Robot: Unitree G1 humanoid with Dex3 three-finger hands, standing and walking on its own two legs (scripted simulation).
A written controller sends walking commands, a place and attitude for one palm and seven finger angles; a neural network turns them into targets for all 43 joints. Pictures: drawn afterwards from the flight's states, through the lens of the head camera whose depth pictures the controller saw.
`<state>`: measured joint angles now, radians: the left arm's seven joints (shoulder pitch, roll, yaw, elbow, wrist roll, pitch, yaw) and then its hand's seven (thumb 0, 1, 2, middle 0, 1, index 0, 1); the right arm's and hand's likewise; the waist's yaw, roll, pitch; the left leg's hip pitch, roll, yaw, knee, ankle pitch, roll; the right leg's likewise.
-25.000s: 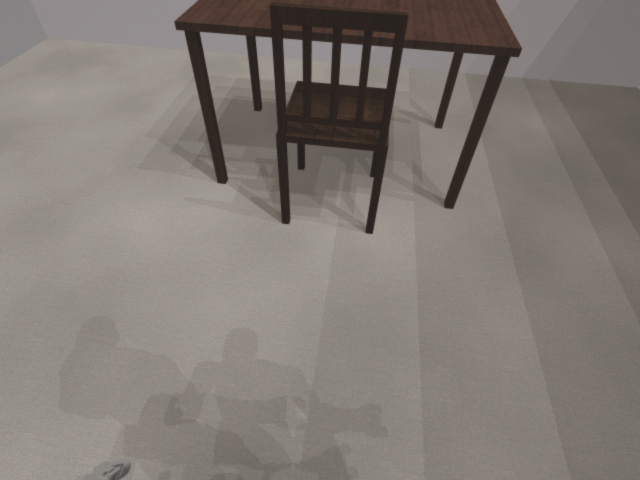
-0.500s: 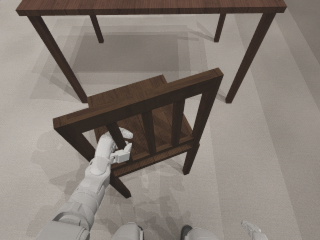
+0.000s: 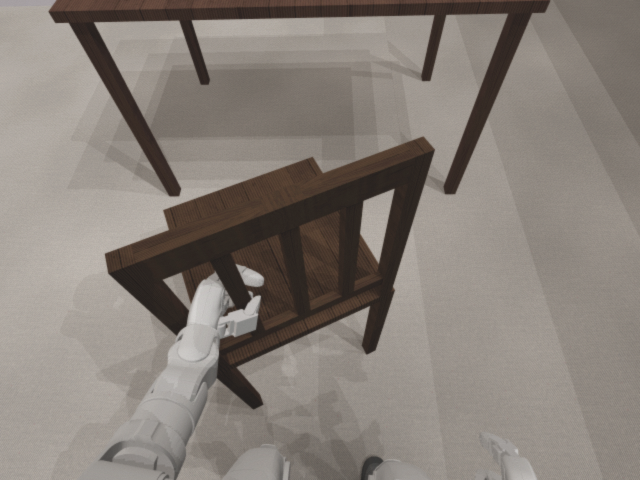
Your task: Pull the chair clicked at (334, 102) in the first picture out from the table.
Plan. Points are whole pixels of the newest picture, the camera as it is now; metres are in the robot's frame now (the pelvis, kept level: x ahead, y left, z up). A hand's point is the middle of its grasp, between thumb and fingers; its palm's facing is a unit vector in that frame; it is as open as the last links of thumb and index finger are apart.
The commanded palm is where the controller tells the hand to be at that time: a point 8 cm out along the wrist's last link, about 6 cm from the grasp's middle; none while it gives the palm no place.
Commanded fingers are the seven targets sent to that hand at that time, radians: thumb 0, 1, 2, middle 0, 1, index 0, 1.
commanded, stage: step backward, pulling the chair out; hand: left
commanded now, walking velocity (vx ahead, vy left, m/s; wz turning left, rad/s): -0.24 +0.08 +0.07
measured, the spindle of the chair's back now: (296, 274) +0.40 +0.06 -0.08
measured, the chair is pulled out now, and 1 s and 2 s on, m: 0.51 0.59 0.59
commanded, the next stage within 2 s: stop walking, hand still on the chair in 0.08 s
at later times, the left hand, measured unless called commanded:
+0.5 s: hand (237, 368) +0.25 +0.12 -0.06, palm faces -0.06 -0.98 -0.21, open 5.5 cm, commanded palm +0.24 +0.17 -0.04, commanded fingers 0.00 0.90 0.90 -0.50 -1.45 -0.50 -1.45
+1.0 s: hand (234, 368) +0.25 +0.13 -0.06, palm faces -0.10 -0.97 -0.20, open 5.5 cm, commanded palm +0.24 +0.18 -0.04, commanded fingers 0.00 0.90 0.90 -0.50 -1.45 -0.50 -1.45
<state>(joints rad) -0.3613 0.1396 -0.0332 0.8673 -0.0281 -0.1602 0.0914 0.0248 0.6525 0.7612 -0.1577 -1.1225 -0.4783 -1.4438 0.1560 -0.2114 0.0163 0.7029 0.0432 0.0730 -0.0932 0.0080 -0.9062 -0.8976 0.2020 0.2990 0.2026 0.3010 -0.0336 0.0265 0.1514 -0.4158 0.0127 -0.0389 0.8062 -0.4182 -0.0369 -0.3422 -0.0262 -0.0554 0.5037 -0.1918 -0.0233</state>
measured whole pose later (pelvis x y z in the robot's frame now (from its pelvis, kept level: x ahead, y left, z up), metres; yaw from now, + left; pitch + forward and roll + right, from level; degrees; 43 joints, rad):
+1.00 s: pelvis -0.01 +0.03 +0.00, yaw -2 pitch -1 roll +1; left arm -0.05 0.11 -0.14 0.66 0.00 -0.10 0.10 0.06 0.64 0.80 -0.12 -1.19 -0.50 -1.44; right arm 0.19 -0.20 0.04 0.68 0.03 0.01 -0.11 0.01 -0.91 -0.90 0.20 0.30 0.20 0.30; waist 0.00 0.02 0.04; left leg -0.11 0.00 0.00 0.44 -0.31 -0.01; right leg -0.29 -0.06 -0.03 0.48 -0.17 0.02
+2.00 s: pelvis +0.00 +0.01 -0.03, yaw +0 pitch +9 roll +0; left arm 0.17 0.18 -0.09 0.13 -0.02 0.14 0.00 -0.01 -0.54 0.21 -0.03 -0.09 -0.04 -0.09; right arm 0.24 -0.27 0.03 0.52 0.04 -0.12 -0.06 0.01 -0.91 -0.90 0.20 0.30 0.20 0.30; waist -0.04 0.05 -0.09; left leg -0.49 0.01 -0.04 0.81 -0.49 -0.03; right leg -0.65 -0.06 -0.06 0.81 -0.33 0.00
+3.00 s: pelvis -0.01 +0.02 -0.06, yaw +1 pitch +11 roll -1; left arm 0.79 0.16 -0.14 -0.37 -0.07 0.03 0.00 -0.01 -0.54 0.20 -0.01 0.00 -0.01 0.00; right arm 0.28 -0.22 0.00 0.42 0.04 -0.16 -0.10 0.01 -0.90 -0.90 0.20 0.30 0.20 0.30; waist 0.00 0.04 -0.17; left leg -0.65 0.01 -0.06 1.04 -0.59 -0.02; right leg -0.78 -0.07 -0.08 0.99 -0.40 0.01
